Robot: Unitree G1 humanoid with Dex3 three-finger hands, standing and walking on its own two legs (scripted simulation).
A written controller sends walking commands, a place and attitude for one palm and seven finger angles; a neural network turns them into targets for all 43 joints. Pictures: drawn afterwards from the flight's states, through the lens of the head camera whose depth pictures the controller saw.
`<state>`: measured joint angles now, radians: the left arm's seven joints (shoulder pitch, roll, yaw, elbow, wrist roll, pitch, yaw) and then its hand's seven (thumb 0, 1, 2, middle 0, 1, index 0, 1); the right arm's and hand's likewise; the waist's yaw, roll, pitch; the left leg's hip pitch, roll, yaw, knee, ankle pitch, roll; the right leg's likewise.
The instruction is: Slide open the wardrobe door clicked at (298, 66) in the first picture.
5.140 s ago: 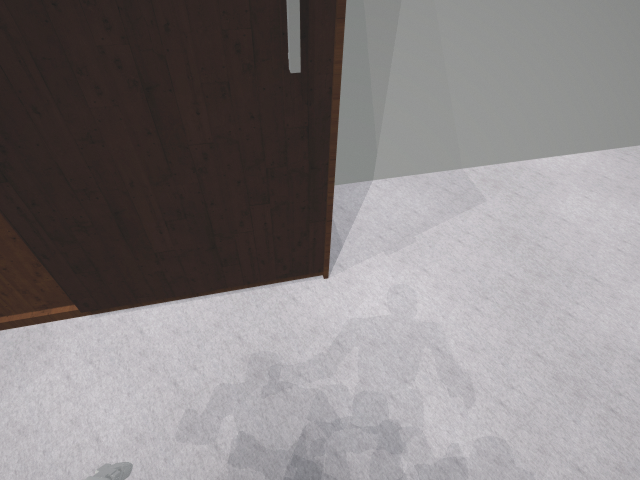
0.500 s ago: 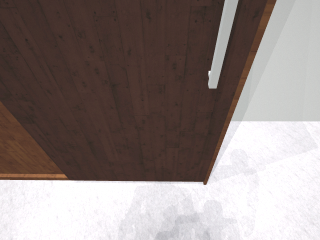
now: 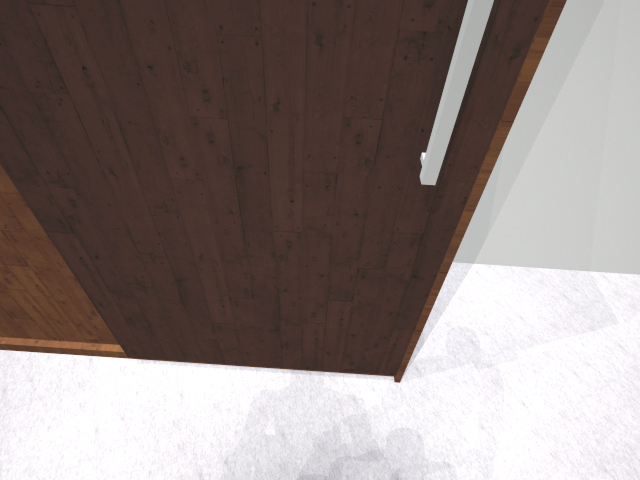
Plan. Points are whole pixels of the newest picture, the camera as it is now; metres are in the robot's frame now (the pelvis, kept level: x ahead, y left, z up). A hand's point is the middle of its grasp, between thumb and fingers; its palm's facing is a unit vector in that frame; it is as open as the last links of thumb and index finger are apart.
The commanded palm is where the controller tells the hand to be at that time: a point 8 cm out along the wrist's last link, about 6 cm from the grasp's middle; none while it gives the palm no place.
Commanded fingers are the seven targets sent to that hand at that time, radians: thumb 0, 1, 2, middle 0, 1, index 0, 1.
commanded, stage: come to a stop and stand still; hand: right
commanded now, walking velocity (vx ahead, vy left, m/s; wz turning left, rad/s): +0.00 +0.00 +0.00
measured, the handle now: (451, 81) +0.57 -0.14 +0.26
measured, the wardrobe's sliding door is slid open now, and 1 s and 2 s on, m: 0.00 0.00 0.00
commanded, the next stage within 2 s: look again from close up in 0.38 s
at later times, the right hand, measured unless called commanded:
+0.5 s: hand out of the picture +0.00 -0.16 -0.16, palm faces +0.02 +0.98 -0.22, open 7.4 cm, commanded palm none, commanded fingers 0.00 -0.90 -0.90 0.20 0.30 0.20 0.30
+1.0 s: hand out of the picture -0.02 -0.13 -0.17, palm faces +0.06 +0.98 -0.17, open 7.3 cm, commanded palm none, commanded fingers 0.00 -0.90 -0.90 0.20 0.30 0.20 0.30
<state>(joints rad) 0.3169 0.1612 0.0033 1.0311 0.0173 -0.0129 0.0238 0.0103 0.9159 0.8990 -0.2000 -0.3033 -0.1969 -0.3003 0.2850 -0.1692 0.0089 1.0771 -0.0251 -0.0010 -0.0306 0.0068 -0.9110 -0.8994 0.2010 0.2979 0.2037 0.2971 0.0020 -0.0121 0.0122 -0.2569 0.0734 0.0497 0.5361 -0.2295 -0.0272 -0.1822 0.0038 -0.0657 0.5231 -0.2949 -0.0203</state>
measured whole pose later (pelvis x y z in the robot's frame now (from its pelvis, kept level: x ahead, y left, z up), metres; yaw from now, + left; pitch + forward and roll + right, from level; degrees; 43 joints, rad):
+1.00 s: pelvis -0.01 +0.03 +0.01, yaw -1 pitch -2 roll -1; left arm 0.33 0.12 -0.01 1.11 0.01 -0.01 0.02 0.00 0.91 0.90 -0.20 -0.30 -0.20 -0.30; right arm 0.31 -0.14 0.00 1.08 -0.02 -0.01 -0.03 0.01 -0.91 -0.90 0.20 0.30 0.20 0.30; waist -0.01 0.01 0.04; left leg -0.26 0.03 0.09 0.46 -0.17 0.02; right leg -0.19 -0.03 -0.03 0.45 -0.23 0.03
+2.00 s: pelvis +0.00 +0.03 +0.00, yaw +0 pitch -2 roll -1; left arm 0.35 0.11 0.01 1.11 0.03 0.00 0.02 0.00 0.91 0.90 -0.20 -0.30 -0.20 -0.30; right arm 0.34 -0.12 -0.02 1.08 -0.03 -0.01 -0.02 0.01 -0.91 -0.90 0.20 0.30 0.20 0.30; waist -0.02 0.01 0.02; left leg -0.26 0.03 0.07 0.51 -0.23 0.02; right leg -0.19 -0.03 -0.05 0.49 -0.29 0.01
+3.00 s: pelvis +0.11 +0.01 +0.01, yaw +0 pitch -1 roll -1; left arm 0.16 0.15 0.02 1.05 0.01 -0.01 0.03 0.00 0.93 0.90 -0.20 -0.30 -0.20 -0.30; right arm 0.29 -0.15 -0.01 1.07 -0.03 0.00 -0.03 0.01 -0.92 -0.90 0.20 0.30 0.20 0.30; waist -0.02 0.02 0.05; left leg -0.19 0.03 0.14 0.48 -0.28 0.03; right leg -0.21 -0.03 -0.12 0.45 -0.22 -0.01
